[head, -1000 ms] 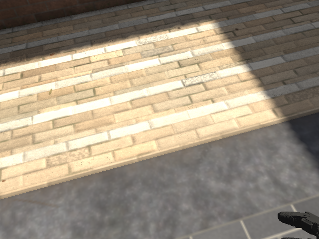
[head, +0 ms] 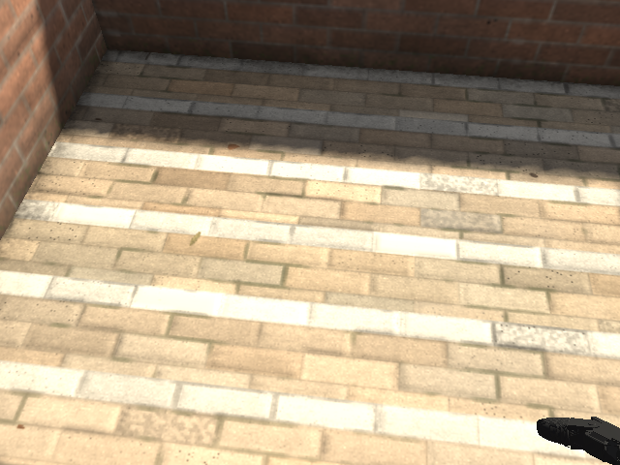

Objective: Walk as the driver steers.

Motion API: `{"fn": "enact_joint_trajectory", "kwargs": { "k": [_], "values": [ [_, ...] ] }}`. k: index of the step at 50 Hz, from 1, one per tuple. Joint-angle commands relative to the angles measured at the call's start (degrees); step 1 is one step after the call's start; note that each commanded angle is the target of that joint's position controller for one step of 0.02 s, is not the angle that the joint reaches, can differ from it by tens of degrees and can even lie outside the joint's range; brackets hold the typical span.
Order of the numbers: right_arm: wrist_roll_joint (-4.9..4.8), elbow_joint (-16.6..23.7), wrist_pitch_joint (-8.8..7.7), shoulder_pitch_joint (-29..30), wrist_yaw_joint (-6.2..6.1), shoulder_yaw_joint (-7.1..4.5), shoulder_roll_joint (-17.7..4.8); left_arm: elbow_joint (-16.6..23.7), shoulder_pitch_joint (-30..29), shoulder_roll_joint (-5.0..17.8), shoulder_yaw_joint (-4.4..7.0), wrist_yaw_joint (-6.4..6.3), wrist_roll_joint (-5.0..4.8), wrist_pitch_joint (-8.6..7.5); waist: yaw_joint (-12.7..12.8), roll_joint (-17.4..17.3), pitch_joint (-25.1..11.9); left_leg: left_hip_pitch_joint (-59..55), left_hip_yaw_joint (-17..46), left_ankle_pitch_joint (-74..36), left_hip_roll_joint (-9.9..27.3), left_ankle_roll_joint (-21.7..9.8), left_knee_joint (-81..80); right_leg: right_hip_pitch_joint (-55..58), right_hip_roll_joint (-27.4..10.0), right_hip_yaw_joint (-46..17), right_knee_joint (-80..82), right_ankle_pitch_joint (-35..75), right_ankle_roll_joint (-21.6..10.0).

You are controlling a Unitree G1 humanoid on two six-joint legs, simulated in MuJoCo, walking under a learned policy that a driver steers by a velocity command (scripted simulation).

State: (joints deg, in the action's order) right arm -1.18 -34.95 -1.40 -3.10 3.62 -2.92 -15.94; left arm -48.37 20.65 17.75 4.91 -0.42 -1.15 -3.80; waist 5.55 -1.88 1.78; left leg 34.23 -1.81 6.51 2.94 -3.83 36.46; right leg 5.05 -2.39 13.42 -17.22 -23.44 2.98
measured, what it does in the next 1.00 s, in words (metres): walks ahead: left foot, then right foot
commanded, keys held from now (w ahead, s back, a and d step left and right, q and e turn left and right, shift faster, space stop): w+q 0.06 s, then q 0.10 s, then no key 0.66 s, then w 0.18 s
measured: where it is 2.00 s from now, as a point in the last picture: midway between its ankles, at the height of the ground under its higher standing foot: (304, 338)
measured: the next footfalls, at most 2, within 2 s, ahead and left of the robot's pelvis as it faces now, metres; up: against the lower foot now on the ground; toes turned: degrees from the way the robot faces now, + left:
left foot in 0.04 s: +0.20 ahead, +0.12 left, +0.00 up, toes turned +8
right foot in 0.48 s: +0.39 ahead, -0.07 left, +0.00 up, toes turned +12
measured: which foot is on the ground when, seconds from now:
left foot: up 0.00-0.02, down 0.04-1.00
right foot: down 0.00-0.02, up 0.04-0.46, down 0.48-1.00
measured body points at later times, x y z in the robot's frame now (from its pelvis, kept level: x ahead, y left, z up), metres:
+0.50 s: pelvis +0.23 +0.02 +0.01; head +0.25 +0.02 +0.45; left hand +0.35 +0.30 -0.09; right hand +0.39 -0.24 -0.10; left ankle +0.15 +0.10 -0.72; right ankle +0.35 -0.08 -0.72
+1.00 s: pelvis +0.30 +0.01 +0.00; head +0.30 +0.01 +0.45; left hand +0.39 +0.30 -0.11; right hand +0.40 -0.24 -0.13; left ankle +0.18 +0.12 -0.72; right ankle +0.35 -0.08 -0.72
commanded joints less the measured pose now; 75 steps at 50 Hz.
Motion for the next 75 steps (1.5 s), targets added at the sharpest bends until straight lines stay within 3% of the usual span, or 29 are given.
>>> {"fn": "enact_joint_trajectory", "kwargs": {
  "k": [1,2,3,4,5,7,10,13,17,22,24,25,26,28,31,34,39,42,46,50,52,54,55,56,58,60,66,72,75],
  "values": [
    [-0.04,1.4,-0.19,-12.2,-0.49,-4.49,-9.7,3.8,-3.0,11.6,2.47,-0.85,-0.59,0.38,-11.5,6.3,-7.7,-22.3,-4.8,1.5,-7.1,-4.8,-4.1,-5.9,-11.5,-1.2,-20.7,60.4,-6.7],
    [-0.25,-0.5,0.47,-21.5,-1.78,-6.37,-14.4,4.9,-1.8,9.0,1.32,-1.03,0.92,0.06,-15.1,-0.1,-13.3,-40.5,6.9,0.1,-0.2,-8.3,-4.6,-20.7,-9.2,-1.0,-38.7,42.0,-4.1],
    [-0.52,0.3,-0.15,-18.8,-1.92,-6.71,-20.6,8.5,3.6,1.0,-1.46,0.02,2.64,-1.6,-7.3,-14.5,-19.5,-57.7,40.7,10.8,14.4,-19.4,-11.0,-45.6,2.5,-7.7,-58.1,-10.2,-1.0],
    [-0.02,1.9,-0.76,-20.3,-1.72,-5.3,-15.6,9.0,-3.7,6.5,-0.57,0.65,0.52,-3.48,-12.5,-7.1,-23.7,-57.8,48.1,11.0,16.5,-19.2,-17.9,-50.7,2.2,-18.5,-63.0,-10.8,-1.6],
    [0.76,1.5,-1.44,-17.7,-1.54,-4.34,-12.9,10.6,-8.6,8.5,-0.06,0.8,-1.1,-4.13,-12.4,-4.6,-15.1,-51.3,38.4,-0.6,14.9,-16.7,-17.7,-53.4,0.3,-18.2,-62.0,-5.9,-2.3],
    [0.52,2.4,-1.5,-10.4,-1.86,-3.49,-9.9,9.6,-8.0,8.1,-0.03,-0.33,1.42,-3.8,-7.0,1.2,-7.6,-34.6,24.7,-21.7,10.2,-13.5,-16.1,-46.8,-3.4,-17.5,-53.6,0.0,-1.4],
    [1.64,2.7,-1.49,-6.5,-2.56,-3.1,-9.2,8.4,-4.6,6.8,-0.06,-0.65,1.91,-1.13,-3.1,0.1,-7.2,-22.3,17.6,-35.2,8.0,-13.2,-17.9,-37.9,-3.7,-16.4,-48.3,2.5,0.4],
    [1.21,0.6,-1.34,-7.5,-3.57,-3.12,-9.8,8.6,-6.4,3.9,-1.1,-0.89,2.22,-0.22,-3.5,-1.1,-7.5,-19.7,12.1,-39.1,5.6,-11.7,-17.8,-36.4,-2.2,-15.2,-38.8,10.5,1.5],
    [0.83,-1.5,-0.07,-9.3,-4.53,-2.61,-9.1,9.5,-12.9,3.0,-1.85,0.31,1.65,-0.51,-6.7,-2.9,-8.2,-21.2,10.0,-31.1,3.6,-8.4,-16.7,-32.2,-0.2,-15.0,-24.3,24.6,0.7],
    [0.99,-3.8,0.22,-10.2,-4.16,-1.78,-8.0,10.5,-15.1,5.1,-0.94,1.38,2.15,-1.0,-7.0,-3.6,-6.5,-26.3,15.7,-24.2,6.6,-7.3,-10.9,-29.6,1.0,-15.9,-14.2,20.7,-2.5],
    [1.24,-4.3,-0.1,-10.9,-4.17,-1.0,-6.1,9.9,-12.5,6.3,-0.57,1.13,3.12,-1.57,-5.6,-1.1,-7.4,-24.3,14.8,-16.9,2.2,-3.3,-5.6,-19.4,-1.7,-17.9,-6.7,41.4,-5.4],
    [2.62,-4.3,-0.76,-15.4,-4.03,-0.56,-4.7,10.9,-12.6,9.0,-0.34,0.69,3.93,-1.6,-8.5,4.9,-10.9,-19.4,12.8,-4.1,-2.2,-0.6,-1.0,-10.1,-8.8,-23.6,-10.4,60.9,-9.1],
    [2.2,-6.0,-0.74,-20.2,-4.37,-0.02,-3.3,10.2,-11.6,5.5,-1.09,0.41,3.99,-0.79,-8.6,11.3,-15.9,-15.2,10.3,11.5,-4.4,2.9,3.5,-3.7,-14.2,-29.5,-12.0,63.6,-16.5],
    [1.65,-5.6,1.09,-15.9,-4.63,-0.62,-6.0,9.1,-11.5,0.8,-2.65,0.74,2.19,0.7,-6.8,11.8,-14.2,-14.0,8.3,23.2,-2.8,5.5,4.8,-7.2,-15.6,-34.6,-8.1,48.5,-18.3],
    [1.72,-6.9,3.94,-15.2,-4.65,-0.6,-4.6,10.2,-18.1,3.8,-2.17,1.28,2.02,1.96,-9.4,9.0,-8.8,-22.5,7.0,11.1,-1.5,4.7,-7.8,-19.8,-9.6,-28.3,-5.1,22.5,-11.5],
    [1.93,-7.5,4.03,-13.0,-4.39,-0.68,-5.5,10.3,-18.1,3.6,-2.09,1.59,2.25,1.78,-6.5,3.7,-3.1,-17.4,8.3,13.9,-1.4,1.1,-10.1,-20.4,-2.2,-19.7,-6.5,8.0,-5.7],
    [2.1,-8.8,1.86,-12.9,-4.99,-0.56,-4.6,8.5,-16.2,1.8,-2.24,0.77,1.57,1.08,-5.8,1.7,-7.2,-19.3,8.2,2.0,-0.9,2.5,-9.9,-13.4,-2.1,-18.3,-12.6,29.5,-7.7],
    [1.81,-9.9,2.03,-14.4,-5.15,-0.47,-3.8,7.3,-16.0,1.1,-2.24,0.74,1.51,1.68,-6.1,1.5,-7.2,-19.7,7.7,6.2,-1.3,2.4,-10.6,-13.3,-1.1,-17.5,-12.8,24.0,-7.8],
    [1.01,-9.6,1.54,-15.7,-5.35,-0.92,-5.3,6.8,-16.8,2.2,-1.58,0.64,0.42,1.83,-6.6,-1.0,2.4,-14.7,12.1,30.1,0.8,-2.4,-14.9,-22.8,2.3,-15.8,-14.1,-6.2,-7.6],
    [0.14,-9.8,-1.23,-17.2,-5.35,-2.01,-8.9,7.0,-17.5,1.7,-1.37,1.64,-0.14,-2.1,-6.4,-7.5,7.1,-23.9,25.0,18.7,10.9,-7.8,-19.3,-33.4,3.5,-11.9,-21.3,5.1,-7.4],
    [0.03,-8.6,-1.84,-14.9,-5.11,-1.85,-7.9,5.0,-12.7,3.0,-0.7,2.21,-0.02,-3.03,-4.2,-5.1,4.0,-23.4,19.5,5.6,7.8,-5.9,-13.8,-25.3,3.1,-12.6,-17.7,11.0,-8.9],
    [0.4,-5.7,-2.76,-11.4,-5.1,-1.09,-4.9,1.0,0.2,8.9,1.76,2.75,0.1,-3.28,0.7,8.8,-4.2,-9.4,5.2,-7.7,-4.2,1.5,12.2,-2.3,-4.7,-31.7,-8.2,15.5,-15.7],
    [0.53,-5.0,-3.44,-12.3,-5.3,-0.8,-3.7,-0.3,6.9,10.8,1.97,3.02,0.41,-3.06,2.3,16.9,-7.7,3.5,6.5,22.1,-7.3,3.9,28.8,8.1,-15.7,-51.1,0.9,16.5,-21.5],
    [-0.73,-4.7,-3.8,-11.7,-5.0,-1.47,-5.7,-0.2,4.0,8.2,0.92,2.97,0.23,-3.07,-0.1,10.3,-3.8,9.9,9.9,25.4,-4.7,2.8,34.9,6.0,-18.5,-53.1,1.7,13.5,-21.5],
    [-1.03,-4.6,-3.86,-9.3,-4.24,-1.4,-4.8,1.3,-1.6,4.8,-0.3,2.42,0.4,-2.5,-2.5,3.6,1.4,11.6,8.1,16.9,0.7,1.0,33.7,-1.6,-15.4,-41.6,3.2,13.1,-18.7],
    [-0.11,-4.8,-3.42,-9.6,-3.84,-1.78,-4.1,1.6,-3.7,3.2,-1.15,1.98,1.0,-1.87,-4.0,5.8,1.8,7.1,6.4,10.8,3.4,1.6,27.3,-6.6,-10.9,-33.3,6.5,13.7,-15.8],
    [0.45,-1.9,-3.36,-0.9,-3.19,-0.18,-0.6,0.3,-1.3,7.6,-0.3,0.29,0.56,-1.08,-1.8,6.1,2.0,0.5,2.0,-2.0,1.8,5.3,3.7,-11.4,-7.8,-21.9,10.0,20.5,-14.9],
    [-0.27,0.4,-3.76,3.9,-2.07,-0.72,-3.9,-1.6,1.0,8.6,0.18,0.37,-0.5,-0.47,-1.9,6.9,3.6,-4.1,2.6,-4.6,0.5,2.8,-5.0,-8.4,-12.0,-21.9,7.9,20.5,-13.2],
    [0.16,-2.7,-3.91,-7.5,-2.46,-2.9,-7.8,-1.6,0.1,8.3,0.05,0.3,-0.24,0.22,-8.8,6.0,-3.5,-21.7,0.1,-1.0,-2.7,-0.8,-7.9,-8.9,-8.9,-18.6,-7.8,39.7,-10.3]
  ]
}}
